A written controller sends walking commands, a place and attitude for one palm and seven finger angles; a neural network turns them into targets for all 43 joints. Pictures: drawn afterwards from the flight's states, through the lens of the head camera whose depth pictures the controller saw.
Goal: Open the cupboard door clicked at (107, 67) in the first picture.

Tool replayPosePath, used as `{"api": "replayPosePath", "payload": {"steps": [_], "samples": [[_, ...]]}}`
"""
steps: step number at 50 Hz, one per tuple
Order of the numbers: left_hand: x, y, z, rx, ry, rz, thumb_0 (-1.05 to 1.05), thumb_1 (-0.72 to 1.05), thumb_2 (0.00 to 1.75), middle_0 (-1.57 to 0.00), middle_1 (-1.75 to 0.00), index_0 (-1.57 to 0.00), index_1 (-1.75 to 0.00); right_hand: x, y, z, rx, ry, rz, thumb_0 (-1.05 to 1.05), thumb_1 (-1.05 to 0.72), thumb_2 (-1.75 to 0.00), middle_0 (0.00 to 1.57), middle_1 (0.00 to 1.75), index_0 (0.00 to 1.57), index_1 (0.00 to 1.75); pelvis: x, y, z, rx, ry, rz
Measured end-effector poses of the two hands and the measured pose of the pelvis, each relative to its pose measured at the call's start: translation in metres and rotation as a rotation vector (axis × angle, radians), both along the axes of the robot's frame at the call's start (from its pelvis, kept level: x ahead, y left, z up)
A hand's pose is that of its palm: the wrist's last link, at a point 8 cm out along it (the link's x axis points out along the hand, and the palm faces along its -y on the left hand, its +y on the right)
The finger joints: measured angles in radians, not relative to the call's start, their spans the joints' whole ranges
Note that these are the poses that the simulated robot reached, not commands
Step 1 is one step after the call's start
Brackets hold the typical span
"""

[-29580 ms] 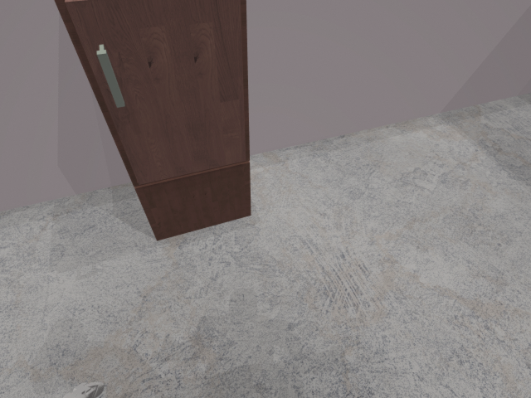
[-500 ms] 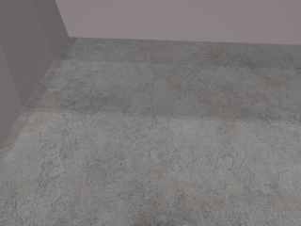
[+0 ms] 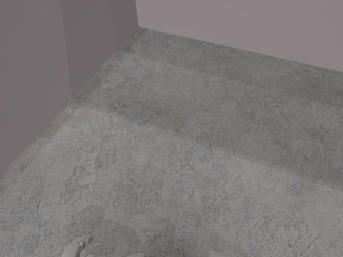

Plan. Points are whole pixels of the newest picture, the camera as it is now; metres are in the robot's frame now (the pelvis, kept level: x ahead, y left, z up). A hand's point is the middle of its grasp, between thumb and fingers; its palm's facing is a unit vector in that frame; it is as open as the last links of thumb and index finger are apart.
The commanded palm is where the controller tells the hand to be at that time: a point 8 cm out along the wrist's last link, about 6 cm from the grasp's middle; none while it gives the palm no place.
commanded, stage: turn to face it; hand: left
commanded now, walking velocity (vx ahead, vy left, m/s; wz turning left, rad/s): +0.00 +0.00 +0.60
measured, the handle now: out of the picture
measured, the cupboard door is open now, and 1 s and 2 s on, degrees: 44 44 44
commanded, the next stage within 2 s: none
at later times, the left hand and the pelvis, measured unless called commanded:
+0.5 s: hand out of the picture +0.05 +0.19 -0.17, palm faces +0.37 -0.89 -0.26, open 7.4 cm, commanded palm none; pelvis +0.07 -0.03 +0.00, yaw +20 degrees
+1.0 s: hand out of the picture +0.04 +0.14 -0.18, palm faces +0.62 -0.75 -0.21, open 7.4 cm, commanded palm none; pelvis +0.10 -0.06 -0.01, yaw +39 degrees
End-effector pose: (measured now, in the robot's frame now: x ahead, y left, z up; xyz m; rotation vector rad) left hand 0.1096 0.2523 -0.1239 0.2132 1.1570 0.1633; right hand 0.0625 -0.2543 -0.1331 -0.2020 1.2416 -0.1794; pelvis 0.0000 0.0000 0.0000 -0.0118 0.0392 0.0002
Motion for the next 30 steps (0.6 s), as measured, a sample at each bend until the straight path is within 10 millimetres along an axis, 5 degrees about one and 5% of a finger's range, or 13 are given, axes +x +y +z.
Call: {"api": "replayPosePath", "payload": {"steps": [4, 9, 14, 19, 23, 30], "samples": [[-0.004, -0.01, 0.003, 0.043, -0.048, 0.047, 0.01, 0.91, 0.9, -0.19, -0.3, -0.2, -0.3, 0.035, -0.024, -0.013, 0.016, 0.005, 0.051, 0.0, -0.9, -0.9, 0.2, 0.3, 0.21, 0.3, 0.013, -0.022, -0.009, 0.036, 0.004, 0.058], [-0.035, -0.024, 0.007, 0.038, 0.042, 0.134, 0.01, 0.9, 0.9, -0.2, -0.3, -0.2, -0.3, 0.087, -0.033, -0.002, 0.01, -0.008, 0.117, 0.0, -0.91, -0.9, 0.2, 0.3, 0.2, 0.3, 0.031, -0.031, 0.001, 0.046, 0.004, 0.131], [-0.069, -0.036, 0.0, -0.01, 0.126, 0.225, 0.01, 0.9, 0.9, -0.2, -0.3, -0.21, -0.3, 0.143, -0.015, 0.01, 0.015, -0.049, 0.234, 0.01, -0.91, -0.9, 0.19, 0.3, 0.2, 0.3, 0.046, -0.032, 0.006, 0.067, 0.009, 0.201], [-0.097, -0.03, -0.023, -0.046, 0.189, 0.325, 0.01, 0.9, 0.89, -0.2, -0.3, -0.21, -0.3, 0.191, 0.014, 0.007, 0.004, -0.131, 0.354, 0.0, -0.91, -0.9, 0.19, 0.3, 0.2, 0.3, 0.057, -0.024, -0.01, 0.038, -0.002, 0.275], [-0.091, -0.024, -0.019, -0.028, 0.176, 0.388, 0.01, 0.9, 0.9, -0.2, -0.3, -0.21, -0.3, 0.198, 0.023, 0.01, 0.001, -0.116, 0.408, 0.0, -0.91, -0.9, 0.2, 0.3, 0.2, 0.3, 0.064, -0.029, -0.005, 0.026, -0.012, 0.324], [-0.051, -0.027, 0.003, 0.018, 0.034, 0.429, 0.01, 0.9, 0.9, -0.2, -0.3, -0.2, -0.3, 0.201, 0.012, -0.001, 0.029, -0.029, 0.45, 0.0, -0.9, -0.9, 0.2, 0.3, 0.21, 0.3, 0.08, -0.05, 0.0, 0.013, -0.015, 0.407]]}}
